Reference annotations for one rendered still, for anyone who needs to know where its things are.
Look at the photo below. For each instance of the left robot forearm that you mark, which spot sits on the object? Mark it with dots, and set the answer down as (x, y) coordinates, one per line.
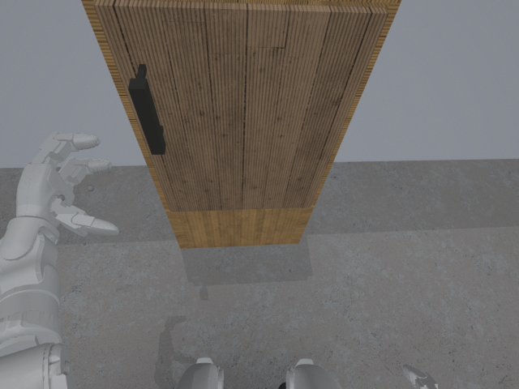
(30, 285)

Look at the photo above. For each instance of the robot right hand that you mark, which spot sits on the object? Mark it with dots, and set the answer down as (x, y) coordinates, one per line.
(419, 379)

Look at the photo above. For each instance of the left robot upper arm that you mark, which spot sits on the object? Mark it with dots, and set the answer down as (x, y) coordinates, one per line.
(45, 366)

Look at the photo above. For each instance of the cupboard door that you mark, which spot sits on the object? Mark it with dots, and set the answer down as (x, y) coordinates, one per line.
(252, 96)

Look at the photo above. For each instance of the left robot shin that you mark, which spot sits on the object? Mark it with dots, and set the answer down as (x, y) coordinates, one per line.
(204, 360)

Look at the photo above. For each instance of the robot shin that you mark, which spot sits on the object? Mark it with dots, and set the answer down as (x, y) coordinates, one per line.
(304, 361)
(204, 360)

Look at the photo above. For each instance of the right robot shin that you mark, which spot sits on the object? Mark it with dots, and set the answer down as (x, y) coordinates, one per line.
(304, 361)

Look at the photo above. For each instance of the robot left hand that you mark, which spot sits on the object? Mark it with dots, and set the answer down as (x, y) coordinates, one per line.
(40, 184)

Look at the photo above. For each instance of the handle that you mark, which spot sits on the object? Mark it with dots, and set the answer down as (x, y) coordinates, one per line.
(146, 111)

